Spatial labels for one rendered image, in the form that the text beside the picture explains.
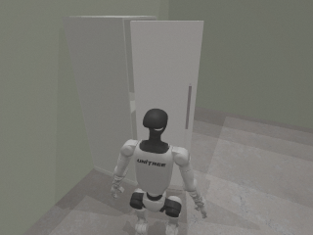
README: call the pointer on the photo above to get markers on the robot right hand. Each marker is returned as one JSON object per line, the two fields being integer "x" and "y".
{"x": 203, "y": 210}

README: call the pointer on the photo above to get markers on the robot left upper arm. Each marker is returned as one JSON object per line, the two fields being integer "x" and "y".
{"x": 124, "y": 157}

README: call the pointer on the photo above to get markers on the robot right forearm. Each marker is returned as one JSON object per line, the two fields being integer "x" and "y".
{"x": 197, "y": 195}

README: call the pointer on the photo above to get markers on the left robot thigh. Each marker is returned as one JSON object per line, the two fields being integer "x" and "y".
{"x": 136, "y": 202}

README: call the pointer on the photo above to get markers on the robot torso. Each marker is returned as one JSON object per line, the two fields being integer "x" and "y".
{"x": 153, "y": 173}

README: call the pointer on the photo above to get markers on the robot right upper arm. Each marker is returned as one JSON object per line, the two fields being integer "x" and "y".
{"x": 181, "y": 157}

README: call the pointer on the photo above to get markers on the fridge door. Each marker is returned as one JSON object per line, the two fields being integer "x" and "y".
{"x": 166, "y": 60}

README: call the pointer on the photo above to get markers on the robot left forearm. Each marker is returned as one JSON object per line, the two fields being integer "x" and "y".
{"x": 116, "y": 181}

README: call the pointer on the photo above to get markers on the robot left hand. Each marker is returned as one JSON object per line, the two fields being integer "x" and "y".
{"x": 113, "y": 191}

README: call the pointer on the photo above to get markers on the handle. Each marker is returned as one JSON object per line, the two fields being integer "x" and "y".
{"x": 188, "y": 106}

